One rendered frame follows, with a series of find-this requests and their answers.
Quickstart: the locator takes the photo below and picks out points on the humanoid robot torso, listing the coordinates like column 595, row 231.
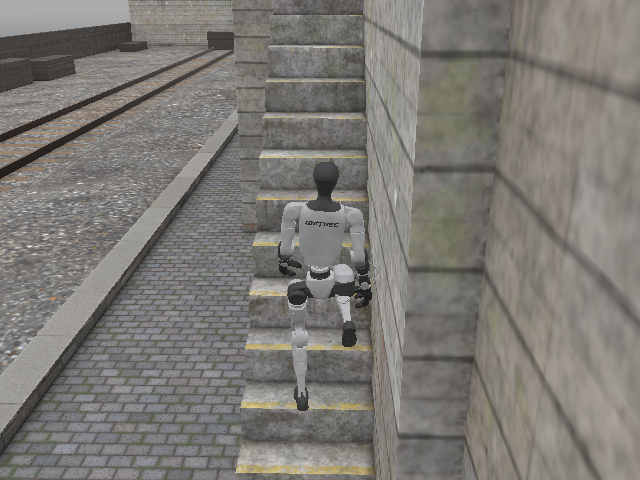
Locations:
column 320, row 242

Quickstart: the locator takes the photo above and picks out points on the robot left shin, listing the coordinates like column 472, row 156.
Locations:
column 300, row 364

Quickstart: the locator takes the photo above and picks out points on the robot left upper arm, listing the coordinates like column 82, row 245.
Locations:
column 291, row 212

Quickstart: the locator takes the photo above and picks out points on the robot right upper arm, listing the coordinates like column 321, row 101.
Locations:
column 355, row 218

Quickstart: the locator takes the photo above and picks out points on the left robot forearm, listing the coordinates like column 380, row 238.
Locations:
column 284, row 260

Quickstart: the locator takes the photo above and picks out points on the right robot hand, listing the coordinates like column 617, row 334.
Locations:
column 367, row 294

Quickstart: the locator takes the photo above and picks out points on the left robot hand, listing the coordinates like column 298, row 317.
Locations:
column 285, row 271

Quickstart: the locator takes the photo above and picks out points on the right robot forearm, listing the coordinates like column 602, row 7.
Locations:
column 363, row 274

